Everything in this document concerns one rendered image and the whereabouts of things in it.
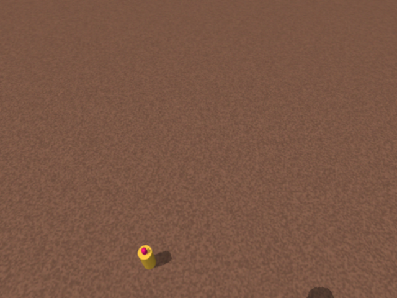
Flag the bottle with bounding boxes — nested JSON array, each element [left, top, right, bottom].
[[138, 245, 156, 269]]

